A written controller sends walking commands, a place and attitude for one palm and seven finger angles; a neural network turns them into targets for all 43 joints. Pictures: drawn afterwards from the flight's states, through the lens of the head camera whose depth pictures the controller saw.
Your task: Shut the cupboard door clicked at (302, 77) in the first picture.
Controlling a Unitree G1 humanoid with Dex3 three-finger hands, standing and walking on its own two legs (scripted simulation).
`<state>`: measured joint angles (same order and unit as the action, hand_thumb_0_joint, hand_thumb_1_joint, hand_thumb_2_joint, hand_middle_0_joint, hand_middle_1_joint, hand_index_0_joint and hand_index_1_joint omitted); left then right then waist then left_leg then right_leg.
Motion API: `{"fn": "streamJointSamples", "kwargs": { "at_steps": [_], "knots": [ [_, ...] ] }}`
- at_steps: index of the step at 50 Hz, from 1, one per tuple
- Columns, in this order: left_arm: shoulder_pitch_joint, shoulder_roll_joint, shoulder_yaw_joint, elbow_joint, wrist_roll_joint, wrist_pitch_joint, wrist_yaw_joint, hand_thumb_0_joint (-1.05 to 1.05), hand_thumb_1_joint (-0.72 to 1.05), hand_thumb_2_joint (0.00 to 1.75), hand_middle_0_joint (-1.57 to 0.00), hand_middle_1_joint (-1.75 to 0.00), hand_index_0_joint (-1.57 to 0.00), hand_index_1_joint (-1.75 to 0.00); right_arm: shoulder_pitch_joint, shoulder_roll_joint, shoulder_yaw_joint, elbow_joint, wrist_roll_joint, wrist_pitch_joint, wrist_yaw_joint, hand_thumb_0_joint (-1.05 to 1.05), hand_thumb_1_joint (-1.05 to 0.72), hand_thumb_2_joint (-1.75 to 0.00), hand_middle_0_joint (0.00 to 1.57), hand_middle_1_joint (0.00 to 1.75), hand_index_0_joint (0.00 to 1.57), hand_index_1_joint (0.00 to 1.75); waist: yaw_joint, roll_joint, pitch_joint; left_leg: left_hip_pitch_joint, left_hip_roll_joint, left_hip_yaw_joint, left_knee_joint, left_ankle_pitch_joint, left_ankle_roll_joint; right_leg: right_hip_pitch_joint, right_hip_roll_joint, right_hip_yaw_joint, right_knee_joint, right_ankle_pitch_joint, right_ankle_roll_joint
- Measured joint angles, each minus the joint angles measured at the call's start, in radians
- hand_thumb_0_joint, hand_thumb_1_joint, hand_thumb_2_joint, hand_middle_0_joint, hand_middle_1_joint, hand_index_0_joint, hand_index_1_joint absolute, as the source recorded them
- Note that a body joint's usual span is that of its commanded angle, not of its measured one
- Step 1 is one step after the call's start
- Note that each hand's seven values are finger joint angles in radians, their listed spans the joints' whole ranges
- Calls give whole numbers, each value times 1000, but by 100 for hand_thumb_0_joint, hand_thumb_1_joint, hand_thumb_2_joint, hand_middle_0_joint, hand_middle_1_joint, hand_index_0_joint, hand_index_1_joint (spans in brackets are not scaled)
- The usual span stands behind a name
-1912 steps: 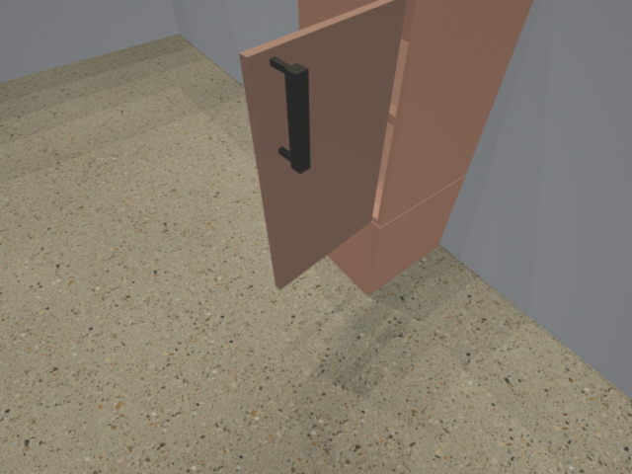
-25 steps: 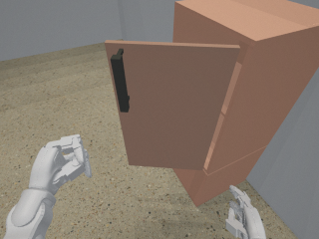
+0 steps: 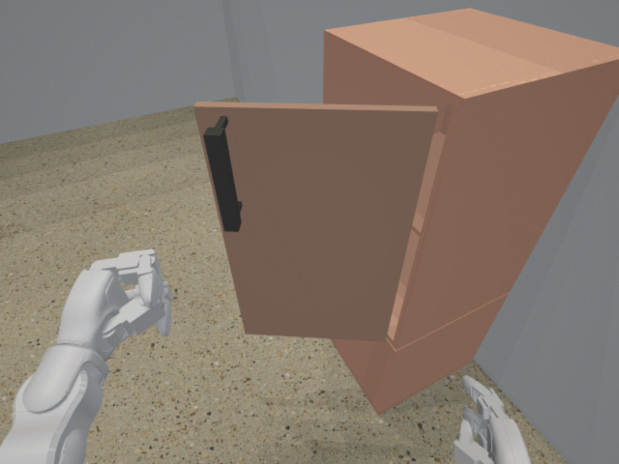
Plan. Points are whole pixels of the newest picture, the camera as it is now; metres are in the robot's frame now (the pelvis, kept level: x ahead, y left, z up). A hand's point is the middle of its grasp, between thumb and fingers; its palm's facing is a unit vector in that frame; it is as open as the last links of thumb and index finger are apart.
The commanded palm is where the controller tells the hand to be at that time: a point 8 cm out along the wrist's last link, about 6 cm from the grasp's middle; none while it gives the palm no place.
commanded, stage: raise the hand and make a fist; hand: left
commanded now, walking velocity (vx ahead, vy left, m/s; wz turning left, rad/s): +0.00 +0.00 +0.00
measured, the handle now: (227, 176) +0.48 +0.19 +0.15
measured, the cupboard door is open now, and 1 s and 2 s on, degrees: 59 59 56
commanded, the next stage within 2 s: bring the fist close to the handle in 0.12 s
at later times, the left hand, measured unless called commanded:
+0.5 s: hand (189, 271) +0.28 +0.18 +0.16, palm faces +0.03 -1.00 -0.04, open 3.1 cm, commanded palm +0.26 +0.22 +0.16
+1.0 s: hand (215, 228) +0.35 +0.17 +0.16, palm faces +0.05 -1.00 -0.03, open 3.1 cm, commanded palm +0.32 +0.21 +0.16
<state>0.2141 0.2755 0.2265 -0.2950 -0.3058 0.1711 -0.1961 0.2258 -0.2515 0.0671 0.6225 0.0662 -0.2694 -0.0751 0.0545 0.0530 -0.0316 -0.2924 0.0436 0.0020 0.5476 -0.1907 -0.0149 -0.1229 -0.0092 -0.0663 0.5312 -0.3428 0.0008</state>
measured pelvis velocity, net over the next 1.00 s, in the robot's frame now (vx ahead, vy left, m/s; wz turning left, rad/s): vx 0.02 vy -0.01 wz -0.02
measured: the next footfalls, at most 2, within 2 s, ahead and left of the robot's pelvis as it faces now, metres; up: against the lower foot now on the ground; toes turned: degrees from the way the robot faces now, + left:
none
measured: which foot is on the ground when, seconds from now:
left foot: down 0.00-1.00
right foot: down 0.00-1.00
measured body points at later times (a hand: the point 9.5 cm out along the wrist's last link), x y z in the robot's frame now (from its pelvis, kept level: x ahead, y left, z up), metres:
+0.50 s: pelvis +0.01 +0.00 +0.00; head -0.02 -0.02 +0.45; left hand +0.27 +0.23 +0.16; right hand +0.21 -0.21 -0.07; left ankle +0.07 +0.13 -0.73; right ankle -0.03 -0.12 -0.73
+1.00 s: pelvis +0.02 -0.01 +0.00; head +0.00 -0.02 +0.45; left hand +0.34 +0.22 +0.16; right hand +0.20 -0.24 -0.08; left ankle +0.07 +0.13 -0.73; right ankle -0.03 -0.12 -0.73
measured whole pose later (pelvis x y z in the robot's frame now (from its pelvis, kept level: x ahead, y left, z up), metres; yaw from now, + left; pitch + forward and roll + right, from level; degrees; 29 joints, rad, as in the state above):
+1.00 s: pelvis +0.02 -0.01 +0.00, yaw -1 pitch -2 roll +0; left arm -0.18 0.25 0.19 0.05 -0.23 0.18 -0.11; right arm 0.20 -0.25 0.06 0.65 0.06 -0.16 -0.07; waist 0.02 0.04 -0.04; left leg -0.29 0.04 0.02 0.54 -0.22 -0.02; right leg -0.14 -0.01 -0.04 0.54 -0.37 -0.01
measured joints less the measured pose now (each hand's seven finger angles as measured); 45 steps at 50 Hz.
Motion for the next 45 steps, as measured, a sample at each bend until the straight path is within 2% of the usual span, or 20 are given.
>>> {"fn": "streamJointSamples", "kwargs": {
  "at_steps": [6,15,21,26,36,45],
  "knots": [
    [-2,0,3,-1,6,-26,3,2,90,90,-130,-150,-130,-150,-3,6,1,5,-3,-7,2,2,-90,-90,20,30,20,30,4,-2,4,5,0,-2,0,-6,-3,6,0,-1,0,-6,-2],
    [-19,-6,-2,13,3,-15,-7,2,90,90,-131,-150,-130,-150,-9,15,7,7,-4,0,4,2,-90,-90,20,30,20,30,6,5,-3,2,-5,0,6,-15,-2,2,-5,0,7,-16,0],
    [-107,-19,-31,69,26,-12,19,2,90,90,-131,-150,-130,-150,-20,16,9,17,-5,8,-2,2,-90,-90,20,30,20,30,6,4,6,-3,-8,-3,10,-17,-2,-3,-8,-3,16,-22,-1],
    [-170,-26,-52,114,42,0,37,2,90,90,-131,-150,-130,-150,-23,19,11,21,-8,24,0,2,-90,-90,20,30,20,30,-4,0,1,-2,-8,5,2,-16,-2,-9,-9,4,15,-22,-1],
    [-260,-15,-21,215,53,18,65,2,90,90,-130,-150,-130,-150,-17,12,2,23,-8,69,7,2,-90,-90,20,30,20,30,-22,-8,-6,6,-1,19,-7,-22,-6,-9,-4,19,10,-25,-4],
    [-351,-23,-39,304,69,18,77,2,90,90,-130,-150,-130,-150,-25,2,-8,35,-10,97,2,2,-90,-90,20,30,20,30,-27,-11,2,-1,-2,18,-7,-24,-7,-16,-4,18,11,-28,-5]
  ]
}}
